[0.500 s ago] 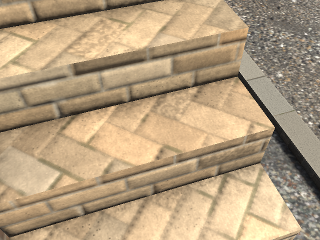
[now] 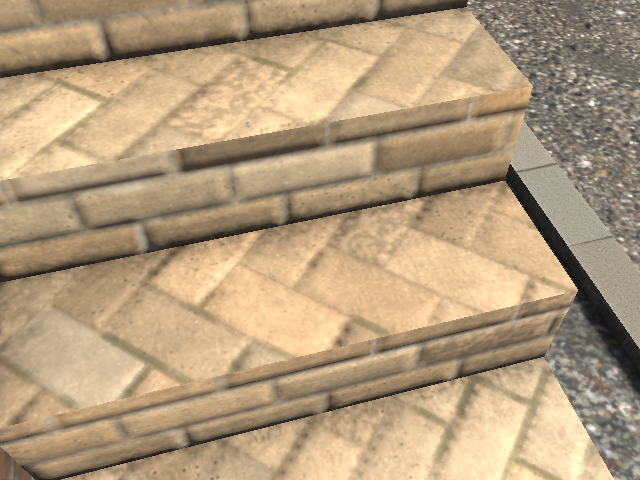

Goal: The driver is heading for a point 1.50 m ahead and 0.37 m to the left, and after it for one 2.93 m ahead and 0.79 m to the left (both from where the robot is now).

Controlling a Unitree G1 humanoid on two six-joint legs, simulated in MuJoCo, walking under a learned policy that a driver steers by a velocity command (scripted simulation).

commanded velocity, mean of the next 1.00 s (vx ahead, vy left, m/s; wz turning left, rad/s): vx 0.85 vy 0.00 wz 0.00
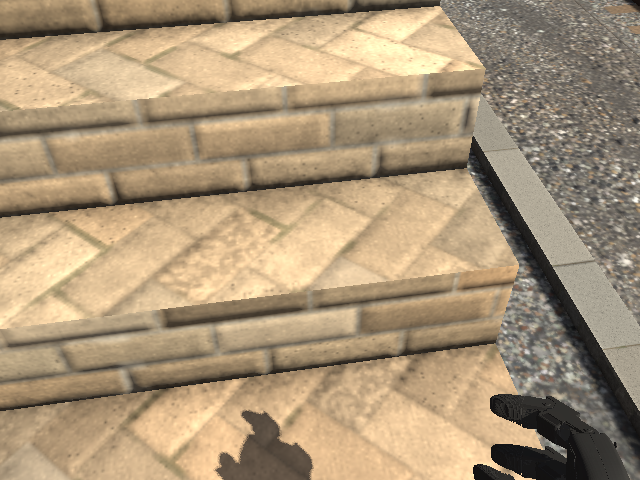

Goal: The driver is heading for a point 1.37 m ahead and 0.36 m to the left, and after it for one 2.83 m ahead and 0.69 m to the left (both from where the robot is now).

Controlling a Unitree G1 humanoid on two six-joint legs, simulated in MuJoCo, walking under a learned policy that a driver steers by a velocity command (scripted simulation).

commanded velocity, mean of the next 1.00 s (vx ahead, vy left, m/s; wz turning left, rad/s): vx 0.99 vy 0.00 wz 0.00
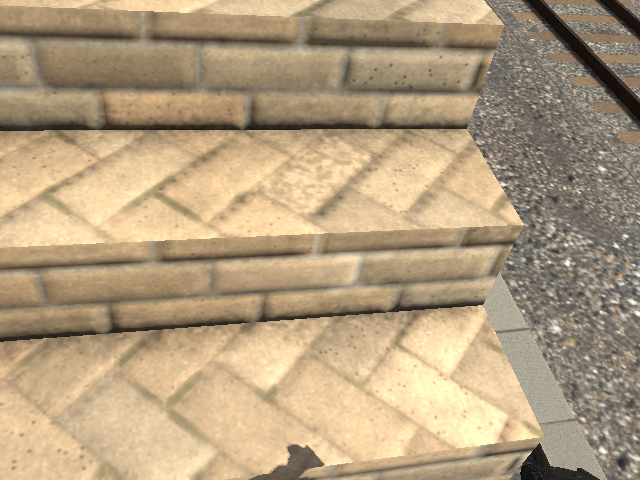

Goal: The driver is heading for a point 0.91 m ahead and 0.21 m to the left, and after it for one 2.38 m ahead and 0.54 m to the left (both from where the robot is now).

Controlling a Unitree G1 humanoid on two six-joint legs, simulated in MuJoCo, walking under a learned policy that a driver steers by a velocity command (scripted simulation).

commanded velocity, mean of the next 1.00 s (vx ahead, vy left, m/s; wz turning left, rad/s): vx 0.99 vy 0.00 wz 0.00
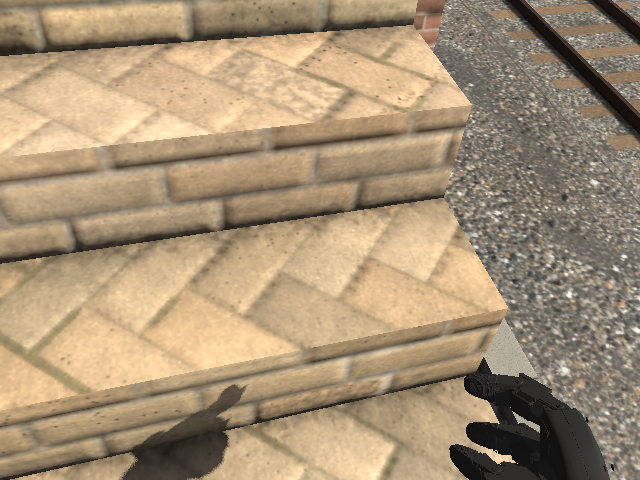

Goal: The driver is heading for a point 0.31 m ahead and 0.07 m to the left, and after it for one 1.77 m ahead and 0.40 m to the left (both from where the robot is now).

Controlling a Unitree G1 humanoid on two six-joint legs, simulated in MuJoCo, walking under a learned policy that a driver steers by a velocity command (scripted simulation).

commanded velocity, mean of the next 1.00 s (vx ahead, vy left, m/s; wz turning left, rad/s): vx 0.37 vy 0.00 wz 0.00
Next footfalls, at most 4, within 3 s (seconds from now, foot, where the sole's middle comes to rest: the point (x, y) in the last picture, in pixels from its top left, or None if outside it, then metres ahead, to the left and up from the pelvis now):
0.44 right None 0.38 -0.06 -0.45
0.84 left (124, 316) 0.57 0.26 -0.25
1.50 right None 0.35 0.07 -0.45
2.00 left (43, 361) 0.49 0.35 -0.24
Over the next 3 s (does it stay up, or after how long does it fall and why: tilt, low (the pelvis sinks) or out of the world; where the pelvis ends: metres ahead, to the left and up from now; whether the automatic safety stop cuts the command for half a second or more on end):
stays up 0.42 0.11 0.37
